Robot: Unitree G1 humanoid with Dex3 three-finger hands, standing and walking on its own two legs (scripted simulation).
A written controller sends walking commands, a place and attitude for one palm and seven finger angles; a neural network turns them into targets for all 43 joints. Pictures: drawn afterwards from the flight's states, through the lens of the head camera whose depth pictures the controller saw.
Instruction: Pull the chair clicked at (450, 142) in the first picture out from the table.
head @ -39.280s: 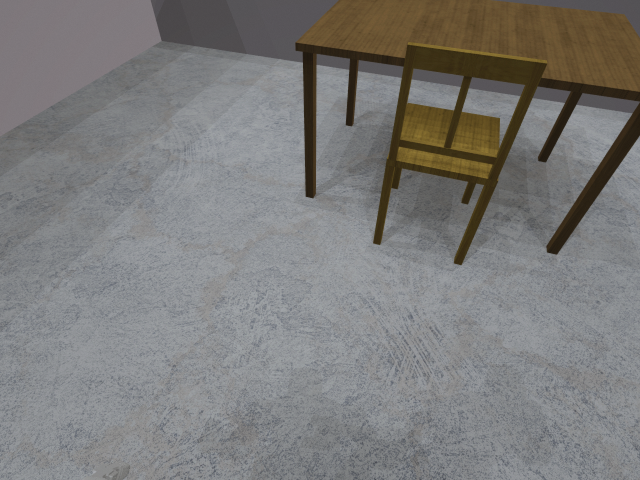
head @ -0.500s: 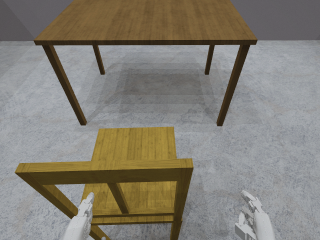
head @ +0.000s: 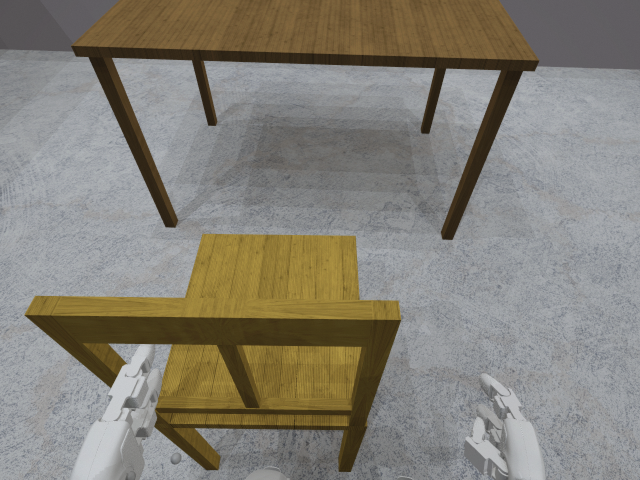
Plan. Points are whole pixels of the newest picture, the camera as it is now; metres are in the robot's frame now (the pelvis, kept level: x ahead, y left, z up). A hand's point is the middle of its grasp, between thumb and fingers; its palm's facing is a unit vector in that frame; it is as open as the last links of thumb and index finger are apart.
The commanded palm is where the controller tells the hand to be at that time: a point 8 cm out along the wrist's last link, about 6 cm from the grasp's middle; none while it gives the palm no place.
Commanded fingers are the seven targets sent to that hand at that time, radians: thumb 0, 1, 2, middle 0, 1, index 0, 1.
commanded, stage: draw the hand back to the body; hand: left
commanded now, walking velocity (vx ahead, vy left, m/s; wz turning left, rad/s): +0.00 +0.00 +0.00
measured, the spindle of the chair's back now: (242, 375) +0.27 +0.13 -0.05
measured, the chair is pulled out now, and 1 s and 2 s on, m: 0.63 0.63 0.63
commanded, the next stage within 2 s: step back with the hand held close in 1.26 s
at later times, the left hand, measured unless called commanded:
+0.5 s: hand (78, 429) +0.15 +0.22 +0.12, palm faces +0.24 -0.84 -0.48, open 13.3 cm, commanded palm +0.13 +0.26 +0.18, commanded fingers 0.00 0.25 0.58 -0.11 -0.17 -0.11 -0.17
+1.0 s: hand (0, 271) +0.22 +0.25 +0.25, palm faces +0.49 -0.75 -0.45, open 8.1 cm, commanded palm +0.17 +0.29 +0.25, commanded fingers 0.00 0.90 0.90 -0.20 -0.30 -0.20 -0.30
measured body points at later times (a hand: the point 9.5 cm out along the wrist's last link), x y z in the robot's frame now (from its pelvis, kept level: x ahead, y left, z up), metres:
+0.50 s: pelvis +0.01 -0.01 +0.05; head +0.00 -0.04 +0.50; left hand +0.13 +0.27 +0.15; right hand +0.21 -0.21 -0.03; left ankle +0.00 +0.13 -0.67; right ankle +0.01 -0.14 -0.67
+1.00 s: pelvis +0.03 -0.01 +0.07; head +0.01 -0.05 +0.52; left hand +0.19 +0.29 +0.27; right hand +0.21 -0.24 -0.02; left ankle +0.00 +0.13 -0.67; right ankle +0.01 -0.14 -0.67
